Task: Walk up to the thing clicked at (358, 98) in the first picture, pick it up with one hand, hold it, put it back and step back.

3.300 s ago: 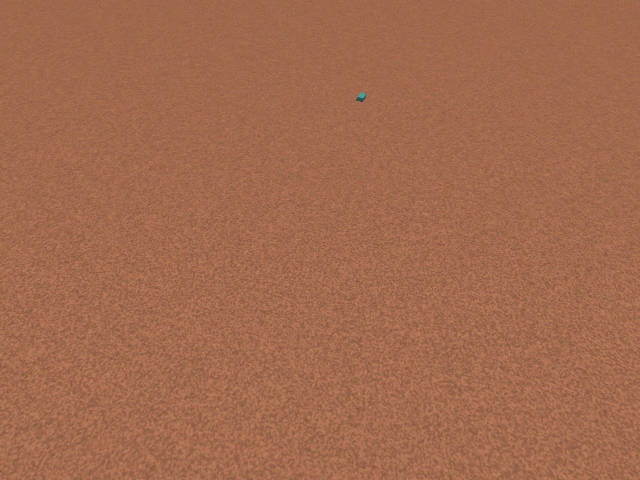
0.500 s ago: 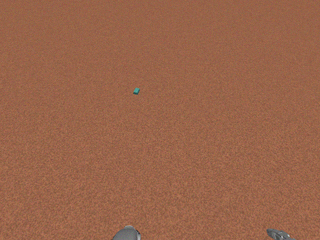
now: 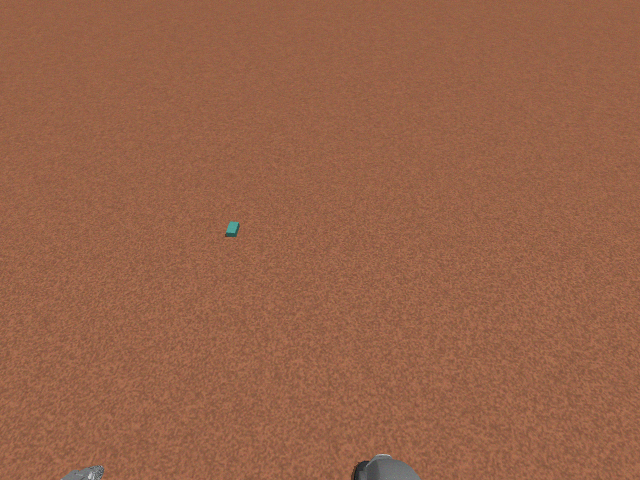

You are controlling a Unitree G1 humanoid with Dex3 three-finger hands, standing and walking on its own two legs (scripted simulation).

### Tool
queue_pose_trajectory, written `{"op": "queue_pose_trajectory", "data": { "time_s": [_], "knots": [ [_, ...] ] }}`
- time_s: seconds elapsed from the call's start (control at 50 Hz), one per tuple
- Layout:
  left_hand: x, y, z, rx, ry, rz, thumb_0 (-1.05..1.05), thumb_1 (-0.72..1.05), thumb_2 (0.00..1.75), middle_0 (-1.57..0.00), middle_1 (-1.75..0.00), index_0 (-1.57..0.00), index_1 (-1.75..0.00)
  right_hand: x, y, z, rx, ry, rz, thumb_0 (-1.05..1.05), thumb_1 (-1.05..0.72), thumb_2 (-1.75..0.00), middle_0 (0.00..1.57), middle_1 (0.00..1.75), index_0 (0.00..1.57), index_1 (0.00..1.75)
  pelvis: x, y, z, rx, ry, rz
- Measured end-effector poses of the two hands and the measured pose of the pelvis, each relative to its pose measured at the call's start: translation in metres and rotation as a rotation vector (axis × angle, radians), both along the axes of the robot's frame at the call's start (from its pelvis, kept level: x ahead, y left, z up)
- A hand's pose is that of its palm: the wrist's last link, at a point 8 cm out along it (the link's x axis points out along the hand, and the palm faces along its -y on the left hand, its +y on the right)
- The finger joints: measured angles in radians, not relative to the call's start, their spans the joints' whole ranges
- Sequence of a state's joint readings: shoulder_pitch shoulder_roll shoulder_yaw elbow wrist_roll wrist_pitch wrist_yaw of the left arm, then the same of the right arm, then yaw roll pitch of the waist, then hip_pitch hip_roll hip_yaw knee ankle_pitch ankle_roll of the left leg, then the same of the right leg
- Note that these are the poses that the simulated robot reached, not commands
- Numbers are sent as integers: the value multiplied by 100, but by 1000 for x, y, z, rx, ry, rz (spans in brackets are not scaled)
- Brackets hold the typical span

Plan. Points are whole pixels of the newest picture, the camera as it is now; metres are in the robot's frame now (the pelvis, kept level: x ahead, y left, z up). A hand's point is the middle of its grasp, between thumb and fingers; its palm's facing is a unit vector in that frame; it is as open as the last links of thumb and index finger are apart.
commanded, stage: walk up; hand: left
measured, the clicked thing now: (232, 229) +1.19 +0.29 -0.75
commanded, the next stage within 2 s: none
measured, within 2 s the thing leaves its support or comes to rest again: neither
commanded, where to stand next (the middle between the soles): +0.75 +0.10 m, yaw +0 degrees
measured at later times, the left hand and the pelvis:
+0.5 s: hand (93, 465) +0.20 +0.30 -0.13, palm faces +0.05 -0.92 -0.39, open 7.4 cm; pelvis +0.19 +0.02 +0.00, yaw +3 degrees
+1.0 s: hand (105, 321) +0.42 +0.35 -0.13, palm faces -0.06 -0.93 -0.37, open 7.4 cm; pelvis +0.37 +0.07 +0.01, yaw -1 degrees
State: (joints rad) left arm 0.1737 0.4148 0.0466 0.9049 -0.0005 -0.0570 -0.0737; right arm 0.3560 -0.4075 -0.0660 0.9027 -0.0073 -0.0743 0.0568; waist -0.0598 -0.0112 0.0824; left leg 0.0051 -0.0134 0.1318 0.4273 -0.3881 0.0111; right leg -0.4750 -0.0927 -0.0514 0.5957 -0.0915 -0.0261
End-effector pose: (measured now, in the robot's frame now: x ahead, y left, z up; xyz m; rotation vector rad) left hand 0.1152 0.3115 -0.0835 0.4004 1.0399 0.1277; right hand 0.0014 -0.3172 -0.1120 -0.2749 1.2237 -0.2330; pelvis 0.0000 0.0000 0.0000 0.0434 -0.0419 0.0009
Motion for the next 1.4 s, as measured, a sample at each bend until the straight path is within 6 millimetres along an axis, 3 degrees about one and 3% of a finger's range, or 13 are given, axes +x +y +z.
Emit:
{"op": "queue_pose_trajectory", "data": {
  "time_s": [0.1, 0.18, 0.26, 0.44, 0.52, 0.6, 0.72, 0.84, 0.94, 1.02, 1.16, 1.28, 1.4],
  "knots": [
    [52, -21, 2, 24, -64, 12, 1, 91, 90, -20, -30, -20, -30, 53, -12, -23, 23, 25, 18, 0, -91, -90, 21, 30, 20, 30, 47, -17, -11, -26, -11, 13],
    [60, -29, 14, 18, -71, 60, 1, 91, 90, -20, -30, -20, -30, 110, -13, -15, 40, -12, 66, 1, -91, -90, 21, 30, 20, 30, 75, -21, 2, -12, -24, 11],
    [57, -24, 19, 26, -12, 90, 1, 91, 90, -20, -30, -21, -30, 163, -14, -1, 37, -82, 90, 0, -91, -90, 21, 30, 20, 30, 102, -19, 11, -25, -27, 4],
    [64, 14, 5, 23, 81, 168, 1, 90, 90, -20, -30, -21, -30, 249, -1, 18, -14, -68, 148, 0, -91, -90, 20, 30, 20, 30, 165, 3, 11, -74, -16, 34],
    [79, 41, -15, 9, 115, 198, 1, 90, 90, -20, -30, -21, -30, 295, 21, 22, -41, -74, 180, 0, -91, -90, 20, 30, 20, 30, 199, 24, 1, -95, -10, 48],
    [109, 66, -38, -6, 160, 200, 1, 91, 90, -20, -30, -20, -30, 338, 48, 26, -76, -140, 191, 0, -91, -90, 20, 30, 20, 30, 231, 49, -9, -62, -16, 37],
    [172, 77, -32, -47, 144, 145, 1, 91, 90, -20, -30, -20, -30, 361, 78, 42, -68, -178, 132, 0, -91, -90, 21, 30, 20, 30, 269, 70, 6, -68, -26, 33],
    [223, 87, -20, -42, 133, 124, 1, 91, 90, -20, -30, -20, -30, 369, 87, 41, -54, -139, 89, 0, -91, -90, 21, 30, 21, 30, 309, 77, 13, -43, -31, 17],
    [267, 85, -11, -19, 146, 101, 1, 91, 90, -20, -30, -20, -30, 377, 81, 31, -37, -91, 47, 0, -90, -90, 21, 30, 21, 30, 344, 75, 14, -25, -24, -2],
    [315, 74, -6, 1, 127, 68, 1, 91, 90, -20, -30, -20, -30, 390, 69, 15, -17, -46, 23, 0, -90, -90, 21, 30, 21, 30, 373, 67, 8, -10, -16, -16],
    [401, 42, -1, 39, 4, 29, 1, 91, 90, -20, -30, -20, -30, 437, 49, -17, 22, -4, 15, 0, -91, -90, 21, 30, 20, 30, 423, 44, -6, -25, -24, -19],
    [427, 32, 17, 31, -44, 48, 1, 91, 90, -20, -30, -21, -30, 492, 47, -7, 36, -48, 48, 0, -91, -90, 21, 30, 20, 30, 454, 42, 7, -17, -36, -26],
    [438, 49, 16, 30, -15, 63, 1, 90, 90, -20, -30, -21, -30, 530, 48, 6, 11, -63, 60, 0, -91, -90, 21, 30, 20, 30, 483, 53, 10, -45, -34, -13]
  ]
}}
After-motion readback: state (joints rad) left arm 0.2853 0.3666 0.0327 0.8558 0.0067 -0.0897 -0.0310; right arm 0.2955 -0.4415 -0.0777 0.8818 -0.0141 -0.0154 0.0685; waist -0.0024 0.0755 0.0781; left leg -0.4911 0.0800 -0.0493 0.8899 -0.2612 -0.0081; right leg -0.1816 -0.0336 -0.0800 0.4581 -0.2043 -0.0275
